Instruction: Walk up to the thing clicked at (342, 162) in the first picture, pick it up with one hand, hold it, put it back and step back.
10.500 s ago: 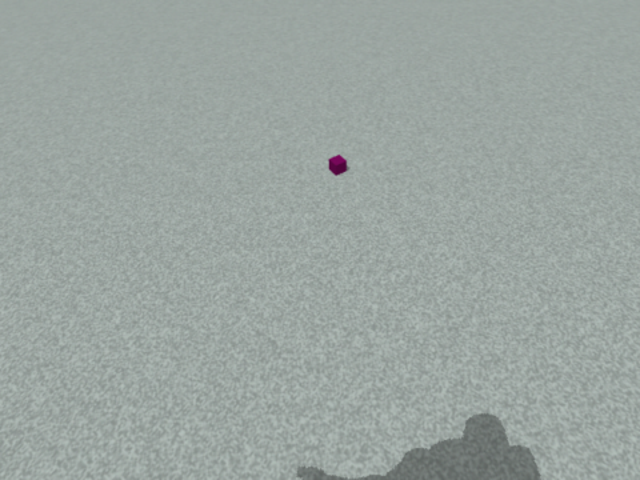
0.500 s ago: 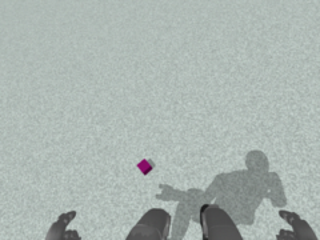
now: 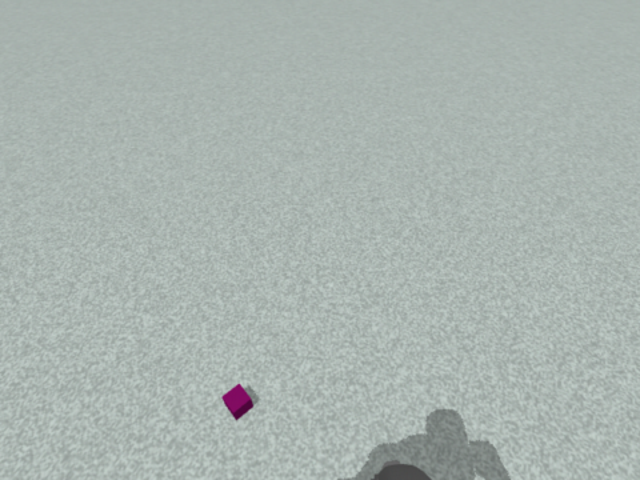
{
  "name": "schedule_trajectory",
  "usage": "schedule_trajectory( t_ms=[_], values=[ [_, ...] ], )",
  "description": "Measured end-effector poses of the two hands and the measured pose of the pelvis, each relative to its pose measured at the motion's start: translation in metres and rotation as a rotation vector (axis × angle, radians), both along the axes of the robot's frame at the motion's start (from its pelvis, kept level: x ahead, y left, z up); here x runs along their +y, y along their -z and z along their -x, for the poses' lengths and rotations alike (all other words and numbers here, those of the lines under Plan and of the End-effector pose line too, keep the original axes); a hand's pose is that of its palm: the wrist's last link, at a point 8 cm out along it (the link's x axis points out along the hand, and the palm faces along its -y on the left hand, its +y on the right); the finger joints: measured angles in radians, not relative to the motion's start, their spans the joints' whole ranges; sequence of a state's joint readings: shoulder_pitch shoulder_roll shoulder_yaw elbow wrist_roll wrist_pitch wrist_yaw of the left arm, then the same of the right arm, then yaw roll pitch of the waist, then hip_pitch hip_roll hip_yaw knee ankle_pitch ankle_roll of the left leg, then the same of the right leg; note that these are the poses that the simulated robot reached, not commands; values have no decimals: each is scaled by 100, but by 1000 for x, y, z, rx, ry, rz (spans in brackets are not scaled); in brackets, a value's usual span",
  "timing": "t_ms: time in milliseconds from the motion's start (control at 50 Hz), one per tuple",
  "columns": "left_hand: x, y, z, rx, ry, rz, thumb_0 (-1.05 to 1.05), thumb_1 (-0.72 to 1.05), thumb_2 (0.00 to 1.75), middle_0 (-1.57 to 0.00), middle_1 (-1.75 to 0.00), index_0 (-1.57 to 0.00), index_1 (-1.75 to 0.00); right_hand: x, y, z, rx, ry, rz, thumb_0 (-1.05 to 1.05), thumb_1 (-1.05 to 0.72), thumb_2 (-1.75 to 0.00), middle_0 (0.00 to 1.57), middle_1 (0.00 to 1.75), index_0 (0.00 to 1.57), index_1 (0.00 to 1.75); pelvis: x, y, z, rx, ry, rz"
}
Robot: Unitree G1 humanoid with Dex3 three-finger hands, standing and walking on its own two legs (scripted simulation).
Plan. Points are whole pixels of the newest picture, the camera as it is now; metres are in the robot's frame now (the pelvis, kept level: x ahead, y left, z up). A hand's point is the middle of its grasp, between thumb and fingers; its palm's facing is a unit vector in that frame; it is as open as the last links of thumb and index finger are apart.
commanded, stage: walk up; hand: left
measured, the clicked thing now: (237, 401) +0.51 +0.26 -0.74
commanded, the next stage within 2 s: none
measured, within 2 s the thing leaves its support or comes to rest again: neither
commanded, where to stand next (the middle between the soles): +0.12 +0.03 m, yaw -4 degrees
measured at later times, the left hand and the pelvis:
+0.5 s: hand out of the picture +0.10 +0.28 -0.14, palm faces -0.02 -0.89 -0.46, open 7.4 cm; pelvis +0.09 +0.00 -0.01, yaw +1 degrees
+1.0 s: hand out of the picture +0.17 +0.30 -0.16, palm faces -0.09 -0.90 -0.42, open 7.4 cm; pelvis +0.11 +0.03 -0.02, yaw -2 degrees
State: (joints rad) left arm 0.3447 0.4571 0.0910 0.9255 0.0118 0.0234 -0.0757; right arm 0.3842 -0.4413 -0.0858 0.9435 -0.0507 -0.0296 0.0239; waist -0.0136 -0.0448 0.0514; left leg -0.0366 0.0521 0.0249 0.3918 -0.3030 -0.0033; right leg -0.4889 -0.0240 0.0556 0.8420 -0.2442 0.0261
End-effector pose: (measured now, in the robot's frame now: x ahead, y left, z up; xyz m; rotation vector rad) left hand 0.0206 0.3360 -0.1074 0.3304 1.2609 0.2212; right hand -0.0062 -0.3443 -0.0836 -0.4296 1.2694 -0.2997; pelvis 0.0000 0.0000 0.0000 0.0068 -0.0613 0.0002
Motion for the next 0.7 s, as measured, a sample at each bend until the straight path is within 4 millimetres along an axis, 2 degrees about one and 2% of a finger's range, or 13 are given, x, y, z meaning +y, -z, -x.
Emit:
schedule_trajectory(
  t_ms=[80,120,180,240,320,440,560,620,700],
  values=[
    [-13,0,-3,38,1,-52,1,91,90,-21,-30,-20,-30,-18,25,-39,-65,-17,-37,1,-90,-90,20,30,21,30,-17,14,-19,16,31,-25],
    [-24,-2,-9,12,-8,-77,1,91,90,-21,-30,-20,-30,-21,41,-61,-78,-39,-62,1,-90,-90,20,30,21,30,-24,21,-25,0,20,22],
    [-38,-10,-16,-42,-13,-85,1,91,90,-21,-30,-20,-30,-9,53,-92,-91,-74,-126,1,-91,-90,20,30,20,30,-29,18,-35,-4,11,11],
    [-48,-24,-21,-57,-21,-83,1,90,90,-21,-30,-20,-30,7,53,-126,-140,-105,-193,1,-91,-90,20,30,20,30,-29,9,-45,-9,10,0],
    [-47,-36,-30,-52,-11,-102,0,90,90,-21,-30,-20,-30,22,50,-158,-181,-127,-242,1,-91,-90,20,30,21,30,-26,3,-59,-9,7,-1],
    [-28,-30,-58,-49,10,-120,0,90,90,-21,-30,-20,-31,35,49,-179,-131,-121,-222,1,-91,-90,20,30,21,30,-13,6,-80,2,-6,13],
    [1,9,-99,-55,34,-81,0,90,90,-21,-30,-20,-30,54,48,-198,-110,-122,-142,1,-91,-90,20,30,21,30,12,24,-96,17,-15,4],
    [2,22,-118,-62,43,-53,1,90,90,-21,-30,-20,-30,63,41,-202,-125,-118,-123,1,-91,-90,20,30,21,30,21,24,-96,10,-5,15],
    [0,27,-135,-57,81,-16,0,91,90,-21,-30,-20,-30,69,30,-204,-152,-95,-109,1,-90,-90,20,30,21,30,26,20,-100,22,9,17]
  ],
)
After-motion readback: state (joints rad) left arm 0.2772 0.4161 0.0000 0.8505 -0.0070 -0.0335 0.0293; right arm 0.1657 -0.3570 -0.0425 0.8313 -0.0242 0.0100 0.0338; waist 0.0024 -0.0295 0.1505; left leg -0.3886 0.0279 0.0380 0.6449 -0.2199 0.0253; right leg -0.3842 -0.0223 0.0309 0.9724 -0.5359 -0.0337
